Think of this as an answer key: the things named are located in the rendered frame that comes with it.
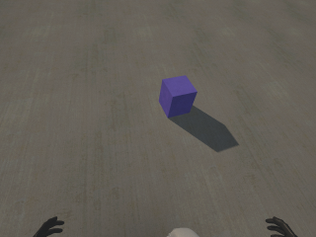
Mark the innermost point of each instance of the carton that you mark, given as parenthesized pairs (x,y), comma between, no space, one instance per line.
(177,95)

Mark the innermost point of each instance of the robot right thigh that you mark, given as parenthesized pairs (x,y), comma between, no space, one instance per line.
(182,232)

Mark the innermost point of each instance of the robot left hand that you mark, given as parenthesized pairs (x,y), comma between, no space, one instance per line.
(45,231)

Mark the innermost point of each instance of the robot right hand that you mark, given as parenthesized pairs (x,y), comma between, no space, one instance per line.
(281,227)

